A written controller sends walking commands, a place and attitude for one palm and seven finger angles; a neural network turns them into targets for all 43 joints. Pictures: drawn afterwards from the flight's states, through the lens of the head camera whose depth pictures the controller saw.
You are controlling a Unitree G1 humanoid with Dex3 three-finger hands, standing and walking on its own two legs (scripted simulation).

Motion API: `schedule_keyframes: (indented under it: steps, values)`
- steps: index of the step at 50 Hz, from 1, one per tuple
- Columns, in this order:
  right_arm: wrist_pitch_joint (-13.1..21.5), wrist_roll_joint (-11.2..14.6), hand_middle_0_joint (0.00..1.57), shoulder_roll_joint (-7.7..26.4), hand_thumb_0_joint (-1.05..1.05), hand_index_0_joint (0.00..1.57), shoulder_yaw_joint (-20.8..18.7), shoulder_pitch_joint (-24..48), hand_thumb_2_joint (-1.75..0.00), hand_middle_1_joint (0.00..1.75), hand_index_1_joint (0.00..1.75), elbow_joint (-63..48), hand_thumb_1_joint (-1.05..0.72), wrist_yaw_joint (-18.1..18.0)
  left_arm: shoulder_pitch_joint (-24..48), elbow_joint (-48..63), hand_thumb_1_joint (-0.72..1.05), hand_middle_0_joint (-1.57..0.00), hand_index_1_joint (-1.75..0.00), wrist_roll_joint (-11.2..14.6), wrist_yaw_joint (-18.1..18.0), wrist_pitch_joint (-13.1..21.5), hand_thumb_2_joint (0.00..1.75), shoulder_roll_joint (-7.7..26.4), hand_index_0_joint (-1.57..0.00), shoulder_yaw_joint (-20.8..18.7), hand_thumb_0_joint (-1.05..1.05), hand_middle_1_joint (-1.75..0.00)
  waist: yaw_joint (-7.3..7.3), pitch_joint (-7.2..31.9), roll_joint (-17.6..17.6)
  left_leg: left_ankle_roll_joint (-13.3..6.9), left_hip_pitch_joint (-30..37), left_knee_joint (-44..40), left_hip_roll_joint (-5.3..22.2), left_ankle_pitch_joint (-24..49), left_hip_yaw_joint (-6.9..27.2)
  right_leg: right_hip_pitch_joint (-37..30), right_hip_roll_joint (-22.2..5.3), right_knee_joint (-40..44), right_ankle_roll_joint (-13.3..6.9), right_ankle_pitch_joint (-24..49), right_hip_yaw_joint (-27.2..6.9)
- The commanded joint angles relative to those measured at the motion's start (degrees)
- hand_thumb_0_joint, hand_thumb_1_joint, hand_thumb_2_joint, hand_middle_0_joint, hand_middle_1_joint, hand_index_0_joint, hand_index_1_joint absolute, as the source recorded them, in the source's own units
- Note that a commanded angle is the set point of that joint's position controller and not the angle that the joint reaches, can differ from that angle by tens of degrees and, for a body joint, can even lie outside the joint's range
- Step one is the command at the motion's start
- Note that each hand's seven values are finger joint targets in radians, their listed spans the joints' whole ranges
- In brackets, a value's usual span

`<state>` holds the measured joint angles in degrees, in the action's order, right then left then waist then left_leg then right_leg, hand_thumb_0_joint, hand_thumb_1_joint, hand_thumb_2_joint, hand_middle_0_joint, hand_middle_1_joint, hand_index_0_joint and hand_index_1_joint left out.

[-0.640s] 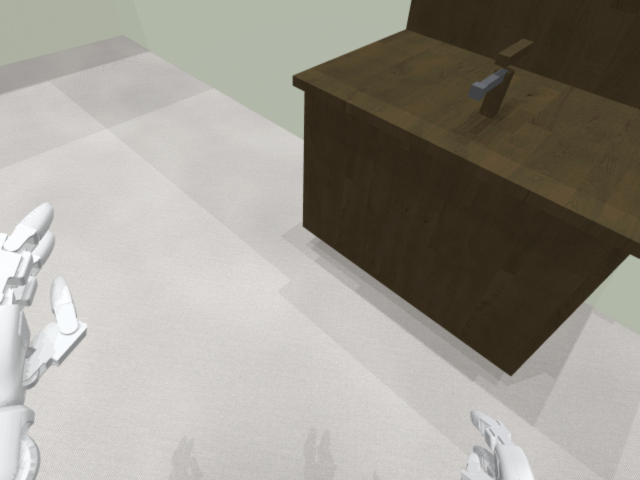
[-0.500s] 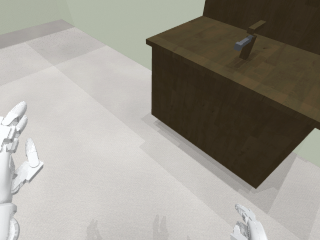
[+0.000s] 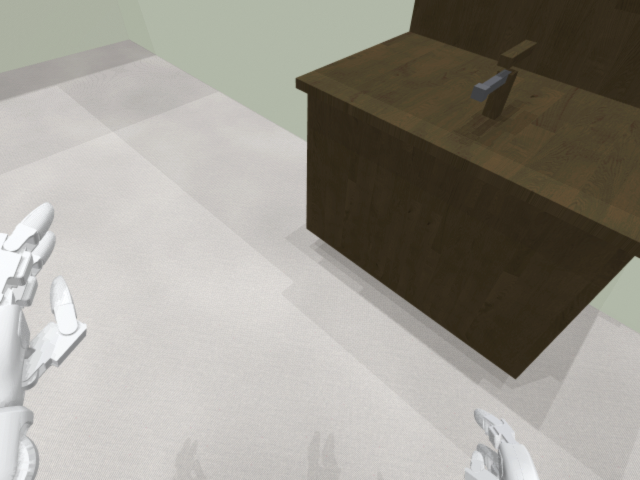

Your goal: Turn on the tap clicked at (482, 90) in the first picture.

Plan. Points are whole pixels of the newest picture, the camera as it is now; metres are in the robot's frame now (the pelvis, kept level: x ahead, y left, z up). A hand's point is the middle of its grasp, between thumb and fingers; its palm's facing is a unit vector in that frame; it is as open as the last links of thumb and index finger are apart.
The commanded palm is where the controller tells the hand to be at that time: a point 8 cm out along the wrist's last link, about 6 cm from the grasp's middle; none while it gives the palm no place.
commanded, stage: walk around to get in front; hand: left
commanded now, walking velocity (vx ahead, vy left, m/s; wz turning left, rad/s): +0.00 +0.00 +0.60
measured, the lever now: (480, 92) +0.89 -0.31 +0.08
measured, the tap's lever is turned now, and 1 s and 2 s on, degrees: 0 0 0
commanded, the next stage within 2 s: none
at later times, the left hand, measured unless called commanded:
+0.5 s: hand out of the picture +0.13 +0.26 +0.16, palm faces +0.55 -0.73 -0.40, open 7.4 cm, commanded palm +0.06 +0.30 +0.18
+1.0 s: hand out of the picture -0.03 +0.28 +0.16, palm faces +0.79 -0.46 -0.41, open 7.4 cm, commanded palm -0.09 +0.28 +0.18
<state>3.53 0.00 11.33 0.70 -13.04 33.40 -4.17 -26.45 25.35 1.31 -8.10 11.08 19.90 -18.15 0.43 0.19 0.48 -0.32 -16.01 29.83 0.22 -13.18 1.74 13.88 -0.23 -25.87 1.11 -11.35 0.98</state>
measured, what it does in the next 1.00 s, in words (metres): steps on the spot, turning left: left foot, then right foot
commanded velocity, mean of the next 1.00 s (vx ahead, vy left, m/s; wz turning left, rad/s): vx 0.00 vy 0.00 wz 0.60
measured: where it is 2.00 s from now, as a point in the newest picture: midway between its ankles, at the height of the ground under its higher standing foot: outside the picture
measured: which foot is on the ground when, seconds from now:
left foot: down 0.00-0.38, up 0.40-0.58, down 0.60-0.90, up 0.92-1.00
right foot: down 0.00-0.60, up 0.62-0.88, down 0.90-1.00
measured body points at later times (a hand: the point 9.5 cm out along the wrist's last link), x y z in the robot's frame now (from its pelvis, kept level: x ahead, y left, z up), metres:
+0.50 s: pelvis -0.03 -0.01 -0.01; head -0.02 -0.01 +0.44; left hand +0.09 +0.30 +0.18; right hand +0.17 -0.21 -0.10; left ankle -0.03 +0.11 -0.69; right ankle +0.02 -0.13 -0.74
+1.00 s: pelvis -0.07 -0.04 +0.00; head -0.06 -0.05 +0.45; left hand -0.07 +0.30 +0.18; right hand +0.19 -0.12 -0.10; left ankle -0.11 +0.08 -0.68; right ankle -0.01 -0.13 -0.74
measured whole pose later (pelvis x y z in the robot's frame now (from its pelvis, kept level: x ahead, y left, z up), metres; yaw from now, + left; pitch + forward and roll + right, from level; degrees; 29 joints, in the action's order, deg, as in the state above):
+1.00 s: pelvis -0.07 -0.04 +0.00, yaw +33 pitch -2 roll +0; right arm 3.0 -0.6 10.6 0.9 -11.2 35.1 -2.7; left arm -25.4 26.2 1.7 -8.4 7.0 19.6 -18.1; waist -2.1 -2.1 1.8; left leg 2.5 -29.9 59.1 -1.8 -22.2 2.2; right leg 13.3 -2.3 -31.2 -0.7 -16.0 5.4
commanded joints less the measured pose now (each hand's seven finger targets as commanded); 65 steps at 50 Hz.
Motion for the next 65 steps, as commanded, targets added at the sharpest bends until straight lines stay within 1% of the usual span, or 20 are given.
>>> schedule_keyframes:
  steps: [1,15,19,20,24,28,30,31,33,36,42,43,45,48,51,55,58,60,61,65]
  values:
    - [2.6,0.2,0.2,6.8,0.0,0.2,-2.8,5.7,-0.9,0.3,0.3,-8.9,-0.9,-0.2,1.5,12.7,0.9,-0.2,-0.3,0.1,-1.4,3.8,0.9,9.5,-0.2,-6.9,0.0,-0.3,-0.25,4.4,0.7,-1.3,-5.0,-3.1,2.7,3.0,3.5,-2.9,-5.9,2.5,-1.4,-0.5,-3.4]
    - [4.5,-0.2,0.2,7.1,0.0,0.2,-3.4,5.5,-0.9,0.3,0.3,-8.3,-0.9,-0.5,1.0,17.3,0.9,-0.2,-0.3,-0.3,-0.9,3.8,0.9,9.3,-0.2,-8.0,0.0,-0.3,-0.69,6.5,10.1,-6.2,-11.4,-7.4,8.6,5.4,19.3,-6.7,-0.7,-8.7,0.8,-9.3,-2.0]
    - [3.1,0.6,0.2,6.0,0.0,0.2,-3.9,4.7,-0.9,0.3,0.3,-9.0,-0.9,-0.1,2.3,16.1,0.9,-0.2,-0.3,0.4,-1.7,2.5,0.9,10.7,-0.2,-8.5,0.0,-0.3,-0.88,5.7,-11.9,1.5,-16.4,22.7,-2.2,-12.3,-0.4,-3.8,-22.4,9.6,-9.2,-10.8,-19.5]
    - [2.9,-0.1,0.2,6.5,0.0,0.2,-3.9,4.9,-0.9,0.3,0.3,-8.4,-0.9,-0.2,2.1,14.9,0.9,-0.2,-0.3,0.4,-2.0,2.3,0.9,11.2,-0.2,-9.0,0.0,-0.3,-0.86,4.8,-10.4,1.7,-15.8,32.5,-0.4,-13.5,0.2,-0.5,-24.4,10.3,-10.7,-6.6,-19.0]
    - [2.0,-0.5,0.2,4.4,0.0,0.2,-2.1,7.2,-0.9,0.3,0.3,-9.0,-0.9,-1.2,1.9,14.5,0.9,-0.2,-0.3,-0.6,-1.8,2.5,0.9,11.8,-0.2,-9.4,0.0,-0.3,-0.71,3.1,-9.2,1.5,-7.0,22.1,3.8,-13.1,-1.9,2.4,-19.2,3.5,-7.1,9.3,-0.8]
    - [2.1,-0.7,0.2,4.9,0.0,0.2,-2.6,4.9,-0.9,0.3,0.3,-9.4,-0.9,-2.0,2.0,18.8,0.9,-0.2,-0.3,0.4,-2.5,2.3,0.9,11.1,-0.2,-8.6,0.0,-0.3,0.85,5.1,-3.7,1.0,4.2,-2.1,0.1,-0.1,-7.0,2.1,-15.7,-8.2,-2.3,9.9,4.0]
    - [3.4,-0.4,0.2,7.5,0.0,0.2,-3.2,5.2,-0.9,0.3,0.3,-10.7,-0.9,-1.7,2.5,23.8,0.9,-0.2,-0.3,1.3,-2.3,3.5,0.9,11.7,-0.2,-8.6,0.0,-0.3,0.14,5.9,17.9,-8.1,9.0,-9.2,16.6,27.4,18.3,14.0,-3.6,-30.6,4.1,-16.9,5.5]
    - [4.1,-0.9,0.2,6.1,0.0,0.2,-3.0,3.4,-0.9,0.3,0.3,-9.1,-0.9,-0.8,1.0,20.0,0.9,-0.2,-0.3,0.5,-1.6,4.1,0.9,11.3,-0.2,-9.0,0.0,-0.3,0.35,4.9,18.4,-11.8,6.6,-11.1,20.3,27.3,28.5,17.5,-2.6,-37.3,3.3,-25.5,0.1]
    - [5.0,-0.3,0.2,6.5,0.0,0.2,-4.0,4.0,-0.9,0.3,0.3,-7.8,-0.9,0.4,3.4,23.0,0.9,-0.2,-0.3,-0.7,-0.9,4.8,0.9,11.9,-0.2,-9.1,0.0,-0.3,0.36,5.7,11.1,-12.0,8.6,-6.7,17.9,26.1,25.0,19.0,-3.2,-37.0,3.0,-20.9,-2.7]
    - [5.7,0.4,0.2,7.0,0.0,0.2,-4.4,3.8,-0.9,0.3,0.3,-7.5,-0.9,1.4,-0.9,22.3,0.9,-0.2,-0.3,0.4,-0.7,3.7,0.9,9.4,-0.2,-7.7,0.0,-0.3,0.17,7.0,14.7,-8.8,4.2,-6.3,12.1,20.0,15.4,10.8,-0.9,-28.1,3.3,-16.9,0.2]
    - [4.5,0.2,0.2,6.7,0.0,0.2,-3.2,5.9,-0.9,0.3,0.3,-7.8,-0.9,0.7,0.9,15.7,0.9,-0.2,-0.3,1.6,-0.6,0.8,0.9,10.0,-0.2,-8.0,0.0,-0.3,-0.96,3.3,11.9,-6.8,-8.7,-10.9,9.5,-3.9,16.2,-5.2,2.0,-7.1,2.3,-12.2,1.6]
    - [4.0,0.2,0.2,6.3,0.0,0.2,-3.1,6.1,-0.9,0.3,0.3,-8.0,-0.9,0.5,1.9,14.9,0.9,-0.2,-0.3,1.2,-0.7,0.5,0.9,11.0,-0.2,-8.7,0.0,-0.3,-1.41,3.2,9.6,-5.3,-10.5,-7.6,7.5,-7.7,13.7,-8.3,0.2,0.7,1.2,-8.4,0.5]
    - [2.7,0.1,0.2,4.3,0.0,0.2,-2.7,6.5,-0.9,0.3,0.3,-8.9,-0.9,0.5,6.3,13.2,0.9,-0.2,-0.3,0.1,-1.5,-0.7,0.9,13.9,-0.2,-8.9,0.0,-0.3,-1.08,1.6,-14.3,2.0,-18.1,20.3,-3.5,-15.9,-0.5,-4.9,-22.2,16.0,-8.5,-16.4,-26.3]
    - [2.2,-0.6,0.2,5.8,0.0,0.2,-2.9,6.1,-0.9,0.3,0.3,-7.3,-0.9,0.6,7.5,10.8,0.9,-0.2,-0.3,0.1,-1.6,-1.0,0.9,10.5,-0.2,-6.1,0.0,-0.3,-0.16,2.4,-9.9,3.1,-16.0,40.3,-0.3,-10.3,0.3,-0.1,-20.6,11.0,-8.4,-2.6,-13.8]
    - [2.2,-0.6,0.2,5.1,0.0,0.2,-2.2,8.5,-0.9,0.3,0.3,-7.9,-0.9,-1.1,7.2,12.3,0.9,-0.2,-0.3,-0.4,-1.6,0.7,0.9,11.3,-0.2,-6.5,0.0,-0.3,-0.66,0.6,-10.1,3.0,-10.2,29.0,2.0,-10.8,-2.6,0.2,-17.9,8.3,-6.8,9.4,-1.2]
    - [2.5,-1.5,0.2,4.5,0.0,0.2,-2.4,7.7,-0.9,0.3,0.3,-9.1,-0.9,-1.8,4.6,16.7,0.9,-0.2,-0.3,-0.3,-2.9,1.8,0.9,12.3,-0.2,-8.9,0.0,-0.3,-2.34,3.8,-9.3,1.3,-4.2,10.4,1.5,-12.1,-6.8,-3.6,-18.7,3.6,-7.1,14.0,-0.1]
    - [2.1,-1.1,0.2,5.3,0.0,0.2,-3.3,4.0,-0.9,0.3,0.3,-9.4,-0.9,-1.7,3.1,19.5,0.9,-0.2,-0.3,0.8,-3.0,1.8,0.9,11.1,-0.2,-8.4,0.0,-0.3,0.64,7.6,-3.5,0.7,6.7,-5.9,0.3,1.0,-7.3,-2.1,-15.6,-10.4,-2.0,14.5,3.2]
    - [3.2,-0.4,0.2,8.1,0.0,0.2,-3.8,4.9,-0.9,0.3,0.3,-10.9,-0.9,-0.8,3.6,23.6,0.9,-0.2,-0.3,1.6,-2.5,3.5,0.9,12.0,-0.2,-8.8,0.0,-0.3,-0.2,7.7,20.5,-9.7,15.2,-9.1,19.8,41.9,19.5,16.6,-3.4,-33.7,4.4,-20.7,5.6]
    - [3.9,-0.7,0.2,6.5,0.0,0.2,-3.6,2.9,-0.9,0.3,0.3,-8.5,-0.9,0.1,0.2,18.8,0.9,-0.2,-0.3,0.5,-1.7,3.9,0.9,12.4,-0.2,-10.3,0.0,-0.3,0.26,6.8,18.9,-12.3,15.2,-9.0,22.1,44.3,25.4,21.4,-3.7,-39.0,3.7,-25.3,0.9]
    - [5.3,0.5,0.2,7.6,0.0,0.2,-4.8,3.7,-0.9,0.3,0.3,-7.3,-0.9,2.1,-1.3,21.4,0.9,-0.2,-0.3,0.3,-0.5,3.8,0.9,10.1,-0.2,-8.5,0.0,-0.3,0.17,5.6,12.4,-8.9,7.2,-6.4,13.6,30.1,12.4,15.2,-2.8,-31.8,3.9,-15.0,1.4]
